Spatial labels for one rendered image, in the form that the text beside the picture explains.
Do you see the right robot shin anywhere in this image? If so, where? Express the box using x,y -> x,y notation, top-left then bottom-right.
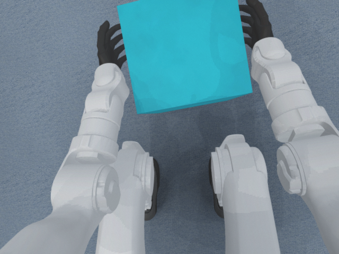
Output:
217,134 -> 267,206

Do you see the robot left foot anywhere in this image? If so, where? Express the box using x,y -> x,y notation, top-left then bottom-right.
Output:
145,158 -> 159,221

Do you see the robot right forearm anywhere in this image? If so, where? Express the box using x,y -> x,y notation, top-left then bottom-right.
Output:
251,37 -> 339,143

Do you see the right robot hand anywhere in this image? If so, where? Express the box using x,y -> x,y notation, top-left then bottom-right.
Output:
238,0 -> 274,49

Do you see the carton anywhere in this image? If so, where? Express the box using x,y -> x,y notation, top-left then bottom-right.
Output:
117,0 -> 253,114

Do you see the left robot hand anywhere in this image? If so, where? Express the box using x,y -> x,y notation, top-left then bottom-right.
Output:
97,21 -> 127,69

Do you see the right robot upper arm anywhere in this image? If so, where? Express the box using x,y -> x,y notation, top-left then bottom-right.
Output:
276,134 -> 339,254

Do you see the left robot upper arm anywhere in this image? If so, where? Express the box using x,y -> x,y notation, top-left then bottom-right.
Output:
0,164 -> 121,254

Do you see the robot left forearm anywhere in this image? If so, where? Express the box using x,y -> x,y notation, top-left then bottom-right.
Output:
51,63 -> 130,203

